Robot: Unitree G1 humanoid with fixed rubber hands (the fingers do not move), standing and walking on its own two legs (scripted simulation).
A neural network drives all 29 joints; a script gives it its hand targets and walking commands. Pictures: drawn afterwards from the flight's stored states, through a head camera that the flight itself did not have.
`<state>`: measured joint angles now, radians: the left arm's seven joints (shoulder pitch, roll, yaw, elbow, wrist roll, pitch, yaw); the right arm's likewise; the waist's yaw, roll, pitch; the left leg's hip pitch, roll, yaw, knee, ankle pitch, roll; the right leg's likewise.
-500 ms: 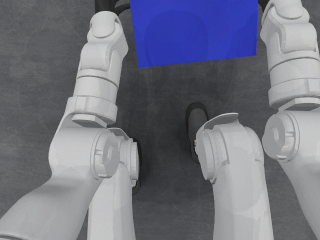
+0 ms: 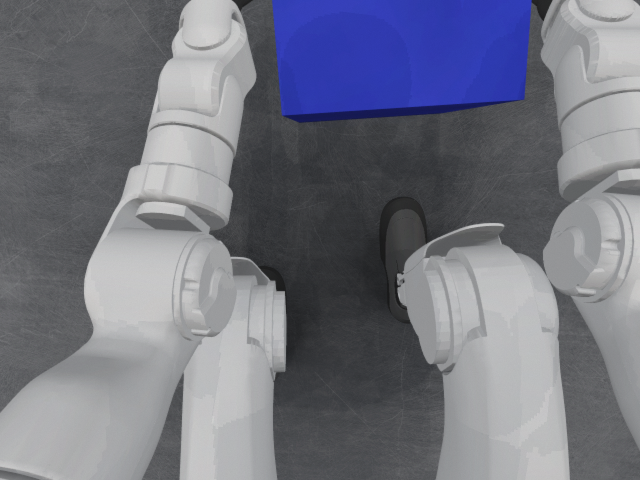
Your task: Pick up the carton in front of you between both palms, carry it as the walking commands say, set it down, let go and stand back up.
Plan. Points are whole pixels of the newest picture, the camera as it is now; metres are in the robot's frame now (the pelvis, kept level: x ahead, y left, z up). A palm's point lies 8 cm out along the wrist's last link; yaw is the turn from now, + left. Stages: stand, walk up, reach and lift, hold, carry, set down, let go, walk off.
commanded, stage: set down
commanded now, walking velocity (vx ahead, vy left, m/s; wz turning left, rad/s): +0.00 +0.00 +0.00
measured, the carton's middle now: (379, 20) +0.52 -0.15 -0.26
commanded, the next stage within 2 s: let go in 1.84 s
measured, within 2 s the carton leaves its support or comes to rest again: neither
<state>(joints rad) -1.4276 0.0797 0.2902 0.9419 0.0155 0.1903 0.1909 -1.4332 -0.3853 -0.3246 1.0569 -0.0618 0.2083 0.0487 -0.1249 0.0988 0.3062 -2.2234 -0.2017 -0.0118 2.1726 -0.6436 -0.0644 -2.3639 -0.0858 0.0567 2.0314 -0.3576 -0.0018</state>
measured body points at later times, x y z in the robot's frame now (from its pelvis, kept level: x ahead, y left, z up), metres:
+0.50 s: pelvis +0.00 +0.00 -0.01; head +0.36 -0.07 +0.24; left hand +0.57 +0.01 -0.18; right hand +0.51 -0.30 -0.18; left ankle +0.10 +0.11 -0.35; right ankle +0.16 -0.14 -0.35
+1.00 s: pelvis +0.00 -0.01 +0.01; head +0.35 -0.08 +0.27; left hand +0.57 +0.02 -0.13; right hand +0.51 -0.35 -0.14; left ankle +0.10 +0.11 -0.35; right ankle +0.16 -0.14 -0.35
